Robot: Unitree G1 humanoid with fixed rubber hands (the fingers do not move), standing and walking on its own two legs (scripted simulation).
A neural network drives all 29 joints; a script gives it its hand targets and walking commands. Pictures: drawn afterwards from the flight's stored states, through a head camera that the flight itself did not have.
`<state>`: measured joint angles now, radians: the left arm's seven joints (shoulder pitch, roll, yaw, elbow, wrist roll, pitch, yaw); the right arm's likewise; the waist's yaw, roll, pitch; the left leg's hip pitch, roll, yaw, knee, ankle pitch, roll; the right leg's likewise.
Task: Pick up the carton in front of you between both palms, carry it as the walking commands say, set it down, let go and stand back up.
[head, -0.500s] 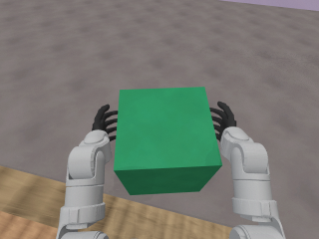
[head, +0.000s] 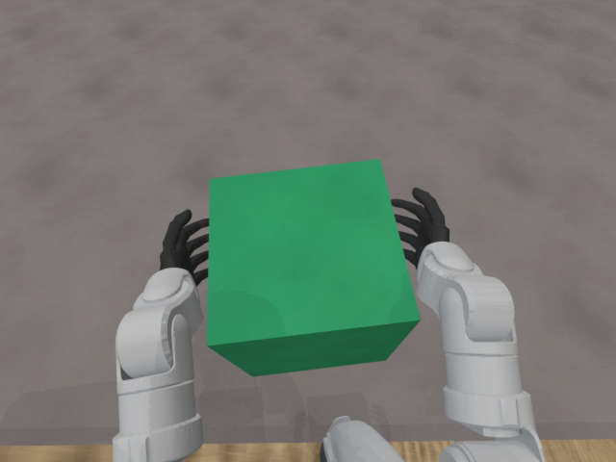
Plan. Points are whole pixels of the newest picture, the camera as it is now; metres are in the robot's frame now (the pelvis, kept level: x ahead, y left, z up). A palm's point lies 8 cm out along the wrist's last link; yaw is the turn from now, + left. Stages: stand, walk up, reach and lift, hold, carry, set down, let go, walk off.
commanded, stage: carry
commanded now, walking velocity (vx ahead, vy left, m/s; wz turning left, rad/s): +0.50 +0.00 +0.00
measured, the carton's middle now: (308, 280) +0.34 -0.05 +0.02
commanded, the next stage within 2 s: none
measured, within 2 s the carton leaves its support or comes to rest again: neither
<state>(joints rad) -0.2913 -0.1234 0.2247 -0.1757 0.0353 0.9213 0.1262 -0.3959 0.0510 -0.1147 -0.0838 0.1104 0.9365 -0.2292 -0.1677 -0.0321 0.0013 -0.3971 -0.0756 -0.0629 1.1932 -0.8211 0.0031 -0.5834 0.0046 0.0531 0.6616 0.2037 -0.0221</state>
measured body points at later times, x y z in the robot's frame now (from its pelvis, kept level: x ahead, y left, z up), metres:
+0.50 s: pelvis +0.32 -0.02 -0.21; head +0.33 -0.02 +0.24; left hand +0.65 +0.15 -0.12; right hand +0.66 -0.15 -0.12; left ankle +0.53 +0.04 -0.92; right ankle +0.15 -0.09 -0.80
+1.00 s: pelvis +0.63 -0.02 -0.26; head +0.64 +0.00 +0.19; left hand +0.94 +0.12 -0.23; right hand +0.94 -0.18 -0.21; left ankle +0.51 +0.03 -0.98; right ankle +0.82 -0.14 -0.95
